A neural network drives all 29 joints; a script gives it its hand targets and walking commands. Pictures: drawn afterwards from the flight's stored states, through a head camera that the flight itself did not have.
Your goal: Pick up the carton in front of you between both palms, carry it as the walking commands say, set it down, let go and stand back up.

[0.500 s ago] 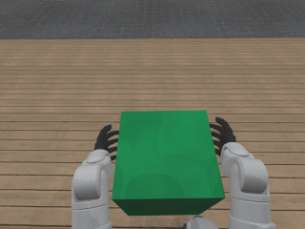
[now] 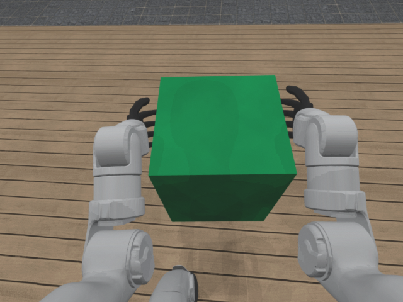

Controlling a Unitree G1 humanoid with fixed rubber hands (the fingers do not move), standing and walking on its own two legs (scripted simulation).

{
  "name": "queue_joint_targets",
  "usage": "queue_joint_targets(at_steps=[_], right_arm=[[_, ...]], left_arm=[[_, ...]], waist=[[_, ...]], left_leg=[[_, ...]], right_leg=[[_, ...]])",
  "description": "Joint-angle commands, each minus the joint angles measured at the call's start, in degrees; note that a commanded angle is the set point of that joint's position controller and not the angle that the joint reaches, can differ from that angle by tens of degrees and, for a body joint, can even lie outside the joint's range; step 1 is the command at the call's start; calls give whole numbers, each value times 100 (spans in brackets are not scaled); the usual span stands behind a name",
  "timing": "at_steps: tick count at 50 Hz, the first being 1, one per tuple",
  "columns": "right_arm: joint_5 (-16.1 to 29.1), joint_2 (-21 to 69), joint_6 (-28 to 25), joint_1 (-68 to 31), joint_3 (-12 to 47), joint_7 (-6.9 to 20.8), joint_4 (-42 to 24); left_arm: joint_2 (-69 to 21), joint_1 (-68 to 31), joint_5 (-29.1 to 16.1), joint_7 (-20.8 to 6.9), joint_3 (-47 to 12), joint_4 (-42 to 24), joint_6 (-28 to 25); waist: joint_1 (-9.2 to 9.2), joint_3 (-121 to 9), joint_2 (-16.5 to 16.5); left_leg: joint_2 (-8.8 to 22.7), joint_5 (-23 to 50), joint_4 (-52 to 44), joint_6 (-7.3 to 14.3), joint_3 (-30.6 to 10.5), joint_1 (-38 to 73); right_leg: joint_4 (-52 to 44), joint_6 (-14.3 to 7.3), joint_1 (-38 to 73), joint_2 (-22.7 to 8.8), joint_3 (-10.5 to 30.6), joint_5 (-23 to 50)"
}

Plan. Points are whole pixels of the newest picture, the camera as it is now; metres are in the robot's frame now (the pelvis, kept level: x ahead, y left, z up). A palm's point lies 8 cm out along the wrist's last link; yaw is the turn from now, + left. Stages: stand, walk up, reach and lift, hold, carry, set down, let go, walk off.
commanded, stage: carry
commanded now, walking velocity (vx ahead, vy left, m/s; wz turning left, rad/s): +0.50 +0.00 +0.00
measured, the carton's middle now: (217, 156) +0.38 +0.00 +0.03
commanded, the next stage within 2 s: none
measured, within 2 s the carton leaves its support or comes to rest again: neither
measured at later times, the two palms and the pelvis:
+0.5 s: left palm (166, 46) +0.73 +0.14 +0.05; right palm (275, 41) +0.72 -0.16 +0.06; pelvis +0.36 +0.01 -0.05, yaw -2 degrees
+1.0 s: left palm out of the picture +1.05 +0.15 +0.03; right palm out of the picture +1.06 -0.15 +0.03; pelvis +0.69 +0.00 -0.10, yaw +0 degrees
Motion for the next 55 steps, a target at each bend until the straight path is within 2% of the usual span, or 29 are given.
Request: queue_joint_targets(at_steps=[1, 3, 5, 6, 7, 8, 9, 10, 11, 12, 14, 19, 24, 27, 28, 29, 30, 31, 32, 33, 35, 39, 42, 48, 50, 52, 53, 54, 55], right_arm=[[2315, 6824, 89, -3285, 3591, 1239, -303], [2306, 6770, 139, -3092, 3646, 1301, -382], [2271, 6681, 139, -2851, 3684, 1366, -450], [2229, 6553, 149, -2824, 3652, 1402, -526], [2213, 6484, 182, -2672, 3593, 1433, -471], [2129, 6227, 165, -2718, 3522, 1444, -429], [2158, 6286, 149, -2599, 3574, 1465, -478], [2288, 6550, 114, -2710, 3717, 1493, -697], [2418, 6720, 76, -3044, 3862, 1507, -1074], [2539, 6835, 46, -3280, 4010, 1504, -1361], [2673, 6872, -23, -3277, 4274, 1484, -1628], [2688, 6577, -173, -2784, 4507, 1509, -1657], [2579, 6208, -140, -2470, 4505, 1535, -1478], [2404, 5970, -59, -2231, 4319, 1555, -985], [2367, 5918, -38, -2217, 4236, 1575, -781], [2366, 5951, 1, -2325, 4172, 1600, -616], [2359, 6027, 73, -2319, 4083, 1586, -424], [2341, 6013, 96, -2403, 3982, 1547, -443], [2357, 6129, 81, -2667, 3967, 1523, -547], [2386, 6287, 49, -2890, 3956, 1493, -597], [2345, 6467, -20, -3034, 3898, 1397, -682], [2171, 6556, -124, -2647, 3846, 1231, -611], [2126, 6538, -154, -2619, 3908, 1170, -716], [2205, 6300, -4, -2667, 4002, 1186, -827], [2203, 6233, 43, -2581, 3942, 1262, -630], [2163, 6186, 44, -2492, 3832, 1337, -425], [2119, 6083, 51, -2539, 3723, 1376, -355], [2105, 6066, 66, -2489, 3599, 1402, -160], [2043, 5896, 34, -2451, 3470, 1421, -40]], left_arm=[[-6404, -4000, -2406, -1418, -3452, -815, -118], [-6368, -3685, -2305, -1417, -3514, -847, -100], [-6355, -3540, -2278, -1437, -3659, -937, -74], [-6319, -3490, -2281, -1455, -3742, -973, -61], [-6292, -3447, -2325, -1467, -3847, -969, -32], [-6395, -3588, -2396, -1480, -3837, -972, 21], [-6354, -3496, -2369, -1463, -3831, -1065, 7], [-6356, -3737, -2401, -1437, -3899, -1345, -41], [-6453, -3893, -2434, -1408, -3977, -1591, -93], [-6494, -3974, -2440, -1369, -4011, -1775, -144], [-6499, -3706, -2354, -1282, -4105, -1834, -224], [-6172, -2977, -2033, -1151, -4248, -1735, -413], [-5788, -2804, -1926, -1181, -4256, -1766, -336], [-5594, -2552, -1916, -1301, -4099, -1375, -221], [-5521, -2587, -1918, -1360, -4017, -1239, -184], [-5421, -2555, -1917, -1419, -3905, -1046, -147], [-5201, -2754, -1920, -1433, -3760, -861, -111], [-5440, -2705, -2065, -1475, -3754, -701, -98], [-5735, -2968, -2272, -1530, -3810, -837, -132], [-6051, -3386, -2466, -1569, -3896, -991, -145], [-6458, -3972, -2748, -1597, -4060, -1192, -201], [-6607, -3887, -2918, -1616, -4035, -1224, -269], [-6557, -3765, -2877, -1624, -4006, -1221, -291], [-6214, -3266, -2583, -1525, -3885, -1011, -224], [-6131, -3104, -2459, -1520, -3811, -801, -206], [-6093, -3155, -2419, -1541, -3798, -647, -191], [-6050, -3183, -2404, -1556, -3795, -575, -187], [-6085, -3298, -2437, -1563, -3836, -510, -157], [-6150, -3398, -2439, -1551, -3684, -437, -114]], waist=[[221, -2377, -621], [140, -2364, -708], [-186, -2645, -512], [-314, -2762, -118], [-285, -3076, 727], [-398, -3648, 1965], [-471, -3834, 1611], [-489, -3526, 994], [-458, -3225, 357], [-451, -3107, 143], [-430, -3232, 302], [-481, -3221, 545], [-432, -2728, 541], [2, -2765, 441], [127, -2740, 137], [150, -2931, -692], [230, -3523, -1672], [251, -3603, -1336], [247, -3180, -900], [192, -2764, -305], [112, -2605, -132], [139, -2789, -561], [195, -2776, -603], [299, -2360, -624], [197, -2364, -698], [-170, -2607, -551], [-285, -2723, -132], [-291, -3119, 851], [-479, -3715, 1590]], left_leg=[[-457, 1188, -1319, -32, 593, 292], [-530, 1680, -1857, 55, 587, 1171], [-479, 2215, -2352, 49, 627, 2714], [52, 2894, -1991, -12, 147, 3664], [1042, 5335, -756, 43, -927, 4893], [1869, 5279, -620, 1231, -2541, 6437], [2160, 3165, -1099, 1691, -3241, 6576], [1861, 2242, -1381, 1529, -2989, 6116], [1632, 2350, -1501, 1217, -2549, 5577], [1527, 2799, -1516, 1077, -2240, 5255], [1320, 3272, -1489, 871, -1743, 5095], [862, 4634, -1268, 775, -894, 5275], [201, 3593, -913, 526, -126, 4441], [199, 3074, 505, 202, 253, 3637], [76, 1791, 1303, 90, 279, 2889], [-238, -1199, 2170, 39, 119, 1724], [-803, -3176, 3784, -229, -205, 78], [-563, -3034, 4144, -85, -557, -486], [-326, -2733, 3855, 4, -604, -713], [-174, -2333, 3368, -19, -569, -590], [5, -1885, 2580, -119, -537, -106], [-26, -1435, 1623, -191, -216, -199], [-76, -556, 1019, -164, -37, -526], [-527, 1323, -1194, -24, 505, 211], [-589, 1684, -1694, 117, 463, 1059], [-499, 2266, -2270, 125, 491, 2543], [192, 3793, -1874, 89, -73, 3557], [1455, 7201, -574, 484, -1318, 5116], [2176, 6831, -511, 1625, -2684, 6313]], right_leg=[[73, -370, 2230, -796, 512, 4231], [468, -212, 2035, -797, 408, 4232], [1757, 95, 1622, -648, 22, 4092], [2686, 181, 814, -508, 50, 2787], [3414, 183, -371, -254, 243, 18], [4897, 322, -2133, 380, 716, -1968], [5610, 282, -2957, 305, 1072, -2016], [5376, 184, -3189, 33, 1173, -1681], [4823, 182, -3125, -166, 1181, -1237], [4404, 199, -3011, -248, 1152, -928], [3795, 287, -2782, -288, 1067, -629], [2332, 315, -3037, -91, 478, 350], [24, 267, -1539, 379, -102, 2445], [-743, 141, 358, 200, -25, 3346], [-462, 140, 1143, -332, 369, 3968], [566, -48, 2189, -1423, 1574, 6194], [632, -1325, 3549, -2441, 3475, 5425], [201, -1595, 3448, -2447, 3980, 2815], [-157, -1404, 2822, -2115, 3708, 1873], [-386, -1137, 2179, -1920, 3339, 1943], [-584, -808, 1407, -1758, 2786, 2130], [-331, -672, 1680, -1445, 1981, 3625], [-140, -553, 2019, -1238, 1569, 4528], [214, -343, 2019, -651, 858, 4439], [716, -221, 1813, -678, 746, 4402], [2081, 80, 1335, -547, 311, 4228], [3018, 214, 411, -390, 260, 2697], [3845, 305, -1023, 15, 430, -926], [5275, 584, -2494, 474, 1030, -2312]])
